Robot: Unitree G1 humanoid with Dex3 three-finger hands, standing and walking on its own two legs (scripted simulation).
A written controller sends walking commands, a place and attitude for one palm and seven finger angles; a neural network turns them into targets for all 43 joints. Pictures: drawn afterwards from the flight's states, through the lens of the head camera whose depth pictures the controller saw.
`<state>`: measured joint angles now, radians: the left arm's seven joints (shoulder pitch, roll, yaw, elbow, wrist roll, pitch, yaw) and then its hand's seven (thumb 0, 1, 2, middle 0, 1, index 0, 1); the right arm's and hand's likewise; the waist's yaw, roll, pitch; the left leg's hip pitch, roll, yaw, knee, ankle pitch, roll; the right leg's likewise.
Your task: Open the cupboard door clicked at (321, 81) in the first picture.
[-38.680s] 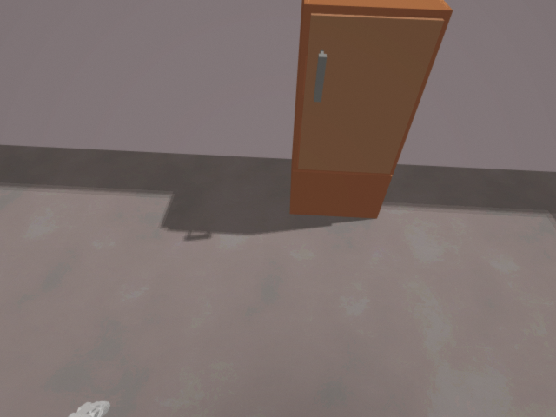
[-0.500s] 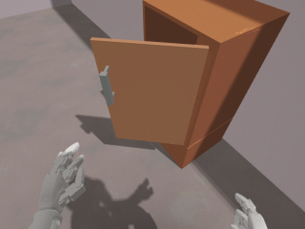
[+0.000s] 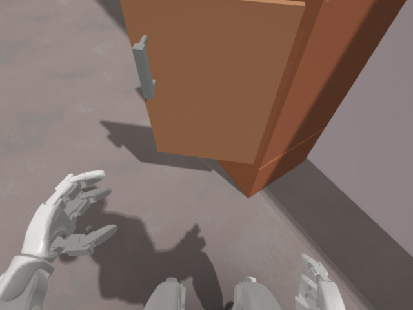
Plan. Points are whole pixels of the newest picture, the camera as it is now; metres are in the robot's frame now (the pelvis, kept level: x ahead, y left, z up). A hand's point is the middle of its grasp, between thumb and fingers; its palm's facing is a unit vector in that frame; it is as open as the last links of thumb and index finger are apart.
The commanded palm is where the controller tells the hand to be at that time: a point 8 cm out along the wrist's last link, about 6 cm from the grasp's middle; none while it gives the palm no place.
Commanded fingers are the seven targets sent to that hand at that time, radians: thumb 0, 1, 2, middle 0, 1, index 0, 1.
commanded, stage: raise the hand with hooked fingers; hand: left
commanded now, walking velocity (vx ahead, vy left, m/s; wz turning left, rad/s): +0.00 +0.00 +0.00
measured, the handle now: (147, 68) +0.66 +0.19 +0.06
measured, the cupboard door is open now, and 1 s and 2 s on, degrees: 47 47 47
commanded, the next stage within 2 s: move the hooked fingers beside the handle in 1.36 s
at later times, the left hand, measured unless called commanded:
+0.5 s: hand (58, 209) +0.27 +0.27 +0.06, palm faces -0.07 -1.00 -0.06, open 13.3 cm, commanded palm +0.25 +0.32 +0.07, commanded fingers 0.00 -0.50 0.30 -0.30 -1.20 -0.30 -1.20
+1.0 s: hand (49, 178) +0.32 +0.30 +0.08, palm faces -0.09 -0.99 -0.05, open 14.0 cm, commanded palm +0.29 +0.34 +0.08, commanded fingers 0.00 -0.50 0.30 -0.30 -1.20 -0.30 -1.20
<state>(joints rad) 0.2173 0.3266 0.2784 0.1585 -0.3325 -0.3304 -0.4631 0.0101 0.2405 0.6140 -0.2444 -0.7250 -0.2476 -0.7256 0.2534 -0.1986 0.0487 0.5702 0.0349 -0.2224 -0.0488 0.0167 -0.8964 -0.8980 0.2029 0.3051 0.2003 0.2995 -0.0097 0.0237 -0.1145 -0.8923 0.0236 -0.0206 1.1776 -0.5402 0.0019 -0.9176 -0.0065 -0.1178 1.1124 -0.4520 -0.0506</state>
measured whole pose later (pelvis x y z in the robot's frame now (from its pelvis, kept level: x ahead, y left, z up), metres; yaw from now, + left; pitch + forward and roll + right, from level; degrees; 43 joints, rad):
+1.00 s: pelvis +0.03 +0.03 +0.02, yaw -1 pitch +15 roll -3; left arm -0.02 0.46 0.44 0.42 -0.38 -0.30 -0.62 -0.01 -0.49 0.30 -0.29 -1.20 -0.30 -1.20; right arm 0.29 -0.30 0.03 0.54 0.03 -0.20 -0.04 0.02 -0.90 -0.90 0.20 0.30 0.20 0.30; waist -0.02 0.01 -0.11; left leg -0.80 0.01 0.00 1.05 -0.52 0.04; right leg -0.82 -0.01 -0.09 0.97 -0.42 -0.01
